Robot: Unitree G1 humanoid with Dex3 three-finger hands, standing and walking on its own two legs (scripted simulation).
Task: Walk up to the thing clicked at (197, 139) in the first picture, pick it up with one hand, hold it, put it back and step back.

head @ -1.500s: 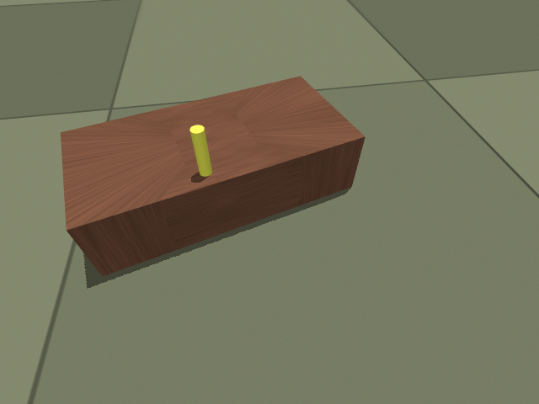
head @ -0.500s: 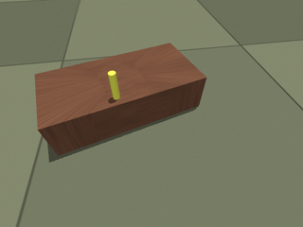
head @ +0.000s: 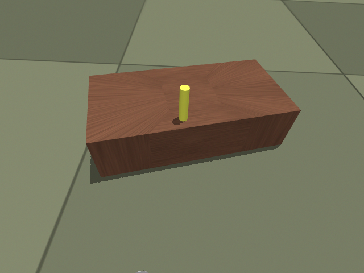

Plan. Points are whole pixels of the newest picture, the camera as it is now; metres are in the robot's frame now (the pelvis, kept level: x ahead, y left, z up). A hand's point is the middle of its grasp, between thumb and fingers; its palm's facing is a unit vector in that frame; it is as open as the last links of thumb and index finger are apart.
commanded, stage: walk up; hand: right
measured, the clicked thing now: (183, 104) +0.99 -0.02 -0.31
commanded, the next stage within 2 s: none
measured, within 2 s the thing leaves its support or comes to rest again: neither
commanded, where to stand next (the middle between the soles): +0.56 +0.11 m, yaw +11 degrees
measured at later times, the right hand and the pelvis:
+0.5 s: hand (269, 211) +0.31 -0.24 -0.13, palm faces -0.22 +0.92 -0.32, open 7.4 cm; pelvis +0.18 +0.01 +0.02, yaw +9 degrees
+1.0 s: hand (231, 155) +0.49 -0.16 -0.10, palm faces -0.23 +0.90 -0.37, open 7.4 cm; pelvis +0.35 +0.09 +0.02, yaw +13 degrees
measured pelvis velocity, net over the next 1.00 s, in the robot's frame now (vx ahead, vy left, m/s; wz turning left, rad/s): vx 0.35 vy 0.09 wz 0.22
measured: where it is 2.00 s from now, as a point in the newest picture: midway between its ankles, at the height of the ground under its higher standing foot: (158, 221)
